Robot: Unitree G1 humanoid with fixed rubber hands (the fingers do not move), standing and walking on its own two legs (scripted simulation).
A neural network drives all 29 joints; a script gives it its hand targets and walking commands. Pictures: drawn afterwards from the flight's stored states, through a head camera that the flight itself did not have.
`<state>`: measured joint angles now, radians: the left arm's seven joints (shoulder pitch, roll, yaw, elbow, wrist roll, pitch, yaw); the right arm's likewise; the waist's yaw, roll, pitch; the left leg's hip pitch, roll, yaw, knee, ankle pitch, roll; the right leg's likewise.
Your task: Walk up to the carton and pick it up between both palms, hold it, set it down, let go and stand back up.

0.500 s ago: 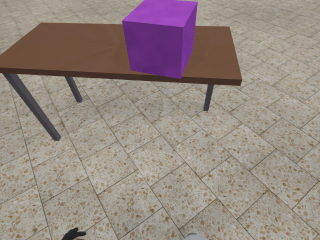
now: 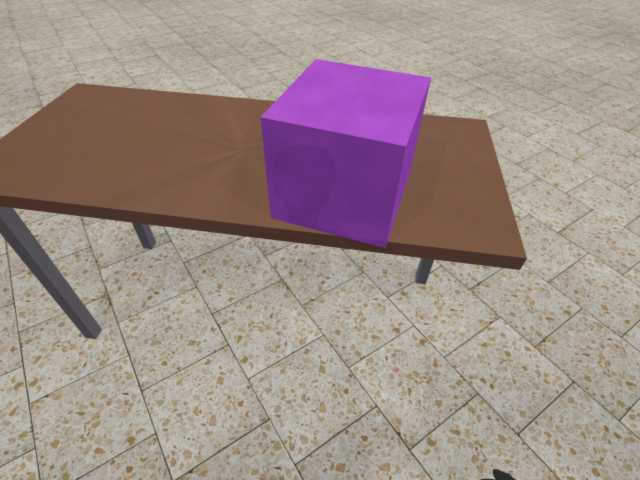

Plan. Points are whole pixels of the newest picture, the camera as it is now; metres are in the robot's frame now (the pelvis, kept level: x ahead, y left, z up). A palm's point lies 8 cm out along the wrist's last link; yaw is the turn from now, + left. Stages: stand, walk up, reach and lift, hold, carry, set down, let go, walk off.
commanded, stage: walk up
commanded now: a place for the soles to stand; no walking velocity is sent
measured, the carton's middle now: (349, 149) +0.73 -0.01 +0.04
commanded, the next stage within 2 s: none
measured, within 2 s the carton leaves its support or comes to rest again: neither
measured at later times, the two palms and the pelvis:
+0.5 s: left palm (186, 368) +0.31 +0.23 -0.09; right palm out of the picture +0.07 -0.25 -0.12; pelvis +0.15 +0.01 +0.00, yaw -9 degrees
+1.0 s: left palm (166, 383) +0.30 +0.26 -0.12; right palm (490, 379) +0.33 -0.25 -0.12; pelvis +0.29 +0.02 +0.00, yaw -6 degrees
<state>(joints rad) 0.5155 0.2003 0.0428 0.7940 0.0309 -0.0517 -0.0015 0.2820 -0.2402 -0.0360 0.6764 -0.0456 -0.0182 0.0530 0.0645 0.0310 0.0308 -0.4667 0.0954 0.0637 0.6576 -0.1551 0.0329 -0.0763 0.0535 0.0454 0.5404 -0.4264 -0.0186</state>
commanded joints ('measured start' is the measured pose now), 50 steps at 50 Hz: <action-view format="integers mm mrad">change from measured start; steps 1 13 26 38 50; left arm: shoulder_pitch -9 -81 -4 -58 -51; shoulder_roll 134 94 202 171 142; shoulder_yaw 44 39 81 26 -12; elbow -109 -162 -156 -93 -103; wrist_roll -7 6 33 6 -14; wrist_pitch -32 13 -15 -39 23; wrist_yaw -3 -22 15 38 16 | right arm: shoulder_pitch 231 125 205 190 146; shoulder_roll -198 -174 -145 -108 -195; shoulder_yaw -80 -42 -6 -29 -66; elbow -37 8 45 57 42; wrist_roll -18 5 10 -5 15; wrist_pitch -66 -52 -9 22 -10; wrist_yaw -40 -55 -42 -7 -67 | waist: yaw -155 -75 30 -45 -106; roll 84 129 -159 -154 2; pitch -69 90 -37 122 -45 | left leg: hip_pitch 548 262 -3 -96 433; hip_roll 71 195 76 32 96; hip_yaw -132 -77 97 -55 -156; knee -192 -391 116 369 -218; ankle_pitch -102 27 -219 -86 258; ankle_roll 62 180 69 -61 28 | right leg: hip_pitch -399 -502 105 -141 -328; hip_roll -105 -118 -144 -317 -177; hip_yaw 68 -40 79 144 -38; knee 286 469 -43 -336 116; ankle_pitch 199 129 33 211 205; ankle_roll -66 38 -56 -159 -37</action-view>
